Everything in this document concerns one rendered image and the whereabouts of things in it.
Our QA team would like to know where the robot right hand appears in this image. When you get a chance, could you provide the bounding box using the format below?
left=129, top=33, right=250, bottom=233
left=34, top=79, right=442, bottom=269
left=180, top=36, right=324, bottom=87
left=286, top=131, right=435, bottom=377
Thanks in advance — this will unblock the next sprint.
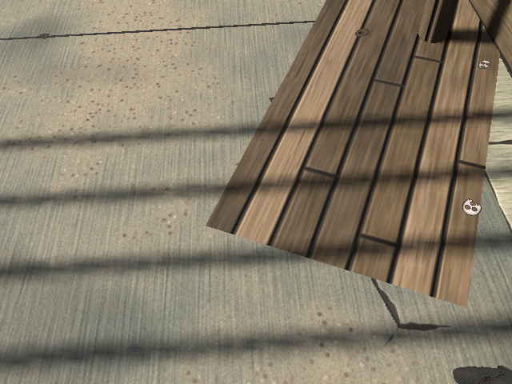
left=453, top=366, right=512, bottom=384

